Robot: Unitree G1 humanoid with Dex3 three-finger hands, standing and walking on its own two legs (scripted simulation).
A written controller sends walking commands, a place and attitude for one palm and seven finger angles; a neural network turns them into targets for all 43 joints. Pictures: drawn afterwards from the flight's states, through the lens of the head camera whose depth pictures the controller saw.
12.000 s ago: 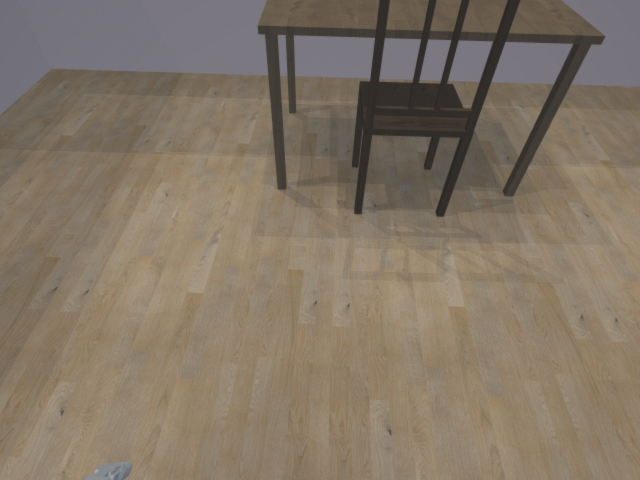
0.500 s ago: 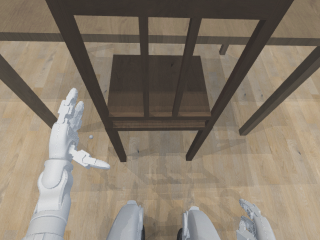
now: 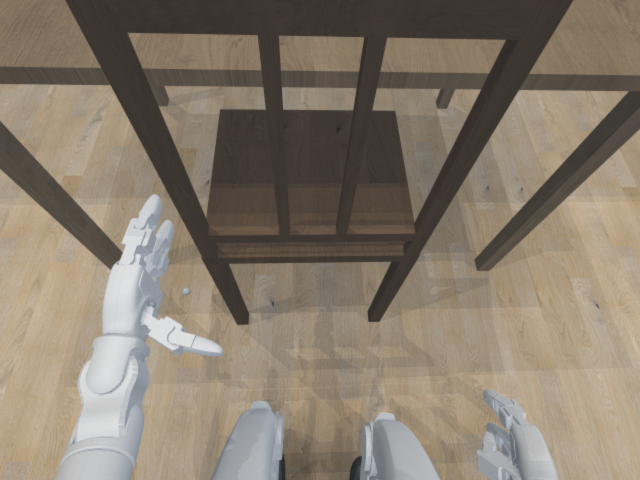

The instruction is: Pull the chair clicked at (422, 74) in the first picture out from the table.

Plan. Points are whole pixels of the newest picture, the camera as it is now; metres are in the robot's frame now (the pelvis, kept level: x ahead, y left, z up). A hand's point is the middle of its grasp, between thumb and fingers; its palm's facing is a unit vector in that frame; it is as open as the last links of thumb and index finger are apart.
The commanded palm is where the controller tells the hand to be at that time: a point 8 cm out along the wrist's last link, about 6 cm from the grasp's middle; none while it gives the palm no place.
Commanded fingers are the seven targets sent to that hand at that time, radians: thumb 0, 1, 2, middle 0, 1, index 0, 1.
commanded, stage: aim the fingers beside a spindle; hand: left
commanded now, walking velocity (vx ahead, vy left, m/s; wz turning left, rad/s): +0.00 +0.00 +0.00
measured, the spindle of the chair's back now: (279, 161) +0.50 +0.07 +0.05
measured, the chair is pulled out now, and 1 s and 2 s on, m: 0.00 0.00 0.00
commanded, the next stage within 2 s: none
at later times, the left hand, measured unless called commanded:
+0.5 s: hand (172, 281) +0.34 +0.19 +0.03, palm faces +0.06 -1.00 -0.05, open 16.9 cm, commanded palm +0.31 +0.24 +0.02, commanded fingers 0.00 -0.50 0.30 -0.06 -0.08 -0.06 -0.08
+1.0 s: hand (174, 291) +0.32 +0.18 +0.02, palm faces +0.01 -1.00 -0.03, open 16.9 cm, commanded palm +0.31 +0.24 +0.02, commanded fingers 0.00 -0.50 0.30 -0.06 -0.08 -0.06 -0.08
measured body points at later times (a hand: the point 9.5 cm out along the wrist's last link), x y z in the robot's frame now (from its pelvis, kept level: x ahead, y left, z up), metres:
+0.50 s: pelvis +0.00 +0.00 +0.00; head +0.11 +0.00 +0.44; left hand +0.33 +0.24 +0.03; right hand +0.15 -0.26 -0.11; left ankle +0.03 +0.11 -0.63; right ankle +0.01 -0.12 -0.63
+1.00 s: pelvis +0.00 +0.00 +0.00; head +0.12 +0.01 +0.44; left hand +0.32 +0.24 +0.03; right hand +0.15 -0.25 -0.10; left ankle +0.03 +0.11 -0.63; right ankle +0.01 -0.12 -0.63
